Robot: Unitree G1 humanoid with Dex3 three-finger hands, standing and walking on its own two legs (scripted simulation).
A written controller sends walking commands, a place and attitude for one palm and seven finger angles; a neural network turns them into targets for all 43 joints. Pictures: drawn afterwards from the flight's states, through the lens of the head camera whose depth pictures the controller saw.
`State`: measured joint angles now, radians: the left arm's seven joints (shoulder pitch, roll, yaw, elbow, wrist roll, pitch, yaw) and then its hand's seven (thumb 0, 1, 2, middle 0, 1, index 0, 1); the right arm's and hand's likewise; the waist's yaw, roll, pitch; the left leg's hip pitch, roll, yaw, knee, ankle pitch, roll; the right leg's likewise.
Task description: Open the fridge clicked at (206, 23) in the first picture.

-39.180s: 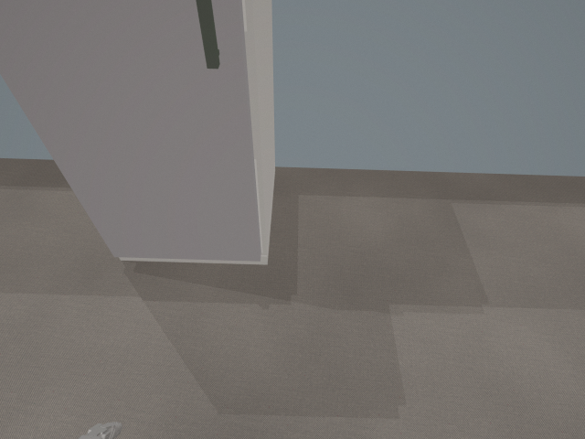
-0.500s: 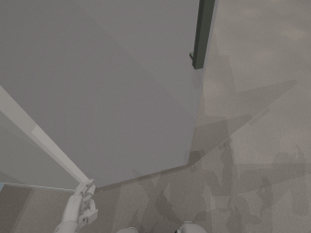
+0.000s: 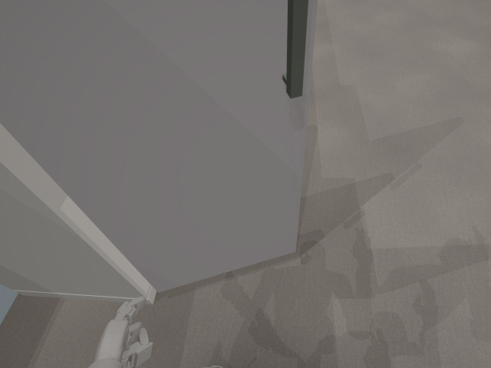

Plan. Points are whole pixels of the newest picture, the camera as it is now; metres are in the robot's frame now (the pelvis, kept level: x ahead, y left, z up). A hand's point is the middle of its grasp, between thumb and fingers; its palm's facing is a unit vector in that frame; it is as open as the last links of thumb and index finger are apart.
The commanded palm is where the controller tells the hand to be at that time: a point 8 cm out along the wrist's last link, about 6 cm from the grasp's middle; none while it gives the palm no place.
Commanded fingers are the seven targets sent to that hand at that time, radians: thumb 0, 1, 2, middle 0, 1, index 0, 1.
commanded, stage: step back with the hand held close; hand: right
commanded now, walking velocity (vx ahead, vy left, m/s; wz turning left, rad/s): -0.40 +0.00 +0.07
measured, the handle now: (292, 7) +0.59 -0.07 +0.28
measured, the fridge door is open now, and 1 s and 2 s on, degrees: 69 69 69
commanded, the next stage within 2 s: stop stepping back and stand still in 0.32 s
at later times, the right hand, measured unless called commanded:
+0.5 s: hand out of the picture +0.10 -0.26 +0.17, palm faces +0.29 +0.86 -0.41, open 7.4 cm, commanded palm +0.04 -0.31 +0.19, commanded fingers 0.00 -0.90 -0.90 0.20 0.30 0.20 0.30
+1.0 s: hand out of the picture +0.03 -0.30 +0.17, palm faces +0.41 +0.85 -0.33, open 7.4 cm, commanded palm -0.03 -0.34 +0.19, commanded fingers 0.00 -0.90 -0.90 0.20 0.30 0.20 0.30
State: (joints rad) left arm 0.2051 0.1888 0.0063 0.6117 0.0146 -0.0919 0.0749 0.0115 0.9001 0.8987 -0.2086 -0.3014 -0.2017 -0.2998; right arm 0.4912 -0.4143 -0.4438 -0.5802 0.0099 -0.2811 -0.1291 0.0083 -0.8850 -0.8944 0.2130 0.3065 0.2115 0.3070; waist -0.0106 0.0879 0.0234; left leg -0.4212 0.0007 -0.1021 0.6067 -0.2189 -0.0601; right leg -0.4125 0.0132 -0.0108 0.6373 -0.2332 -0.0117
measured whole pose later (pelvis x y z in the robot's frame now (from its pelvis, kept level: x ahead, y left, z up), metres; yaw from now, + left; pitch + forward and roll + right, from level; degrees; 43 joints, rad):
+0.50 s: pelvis -0.13 -0.03 +0.01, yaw +6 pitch +3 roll +2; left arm 0.22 0.21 -0.01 0.61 0.01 -0.09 0.09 0.01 0.90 0.90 -0.21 -0.30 -0.20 -0.30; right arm 0.50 -0.44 -0.42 -0.55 0.03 -0.21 -0.13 0.01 -0.89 -0.89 0.21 0.31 0.21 0.31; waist 0.01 0.08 -0.02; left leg -0.33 0.01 0.00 0.55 -0.28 -0.03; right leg -0.37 0.01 -0.03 0.54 -0.21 -0.02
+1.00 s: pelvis -0.19 -0.05 +0.01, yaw +4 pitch -2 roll -1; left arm 0.25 0.20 0.00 0.66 0.01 -0.15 0.09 0.01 0.90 0.90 -0.21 -0.30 -0.20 -0.30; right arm 0.45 -0.37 -0.38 -0.42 0.02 -0.18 -0.15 0.01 -0.89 -0.90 0.21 0.31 0.21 0.31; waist 0.01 0.08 -0.05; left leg -0.30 -0.01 0.01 0.76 -0.44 0.01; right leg -0.29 0.00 -0.06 0.58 -0.25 -0.03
